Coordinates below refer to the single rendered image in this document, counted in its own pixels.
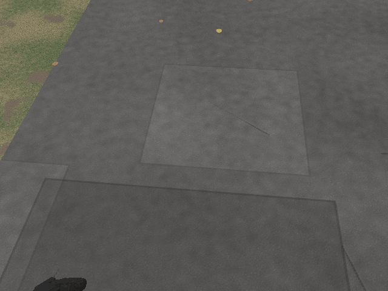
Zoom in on robot left hand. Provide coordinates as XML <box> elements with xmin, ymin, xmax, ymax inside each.
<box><xmin>33</xmin><ymin>277</ymin><xmax>87</xmax><ymax>291</ymax></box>

